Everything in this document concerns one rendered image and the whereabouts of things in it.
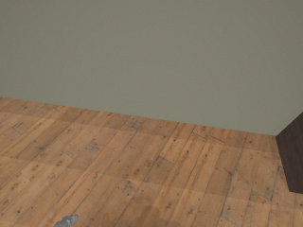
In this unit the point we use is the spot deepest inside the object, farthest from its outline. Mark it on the robot left hand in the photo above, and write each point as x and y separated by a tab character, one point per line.
67	221

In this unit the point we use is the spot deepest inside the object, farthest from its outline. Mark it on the cupboard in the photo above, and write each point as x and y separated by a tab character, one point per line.
290	147

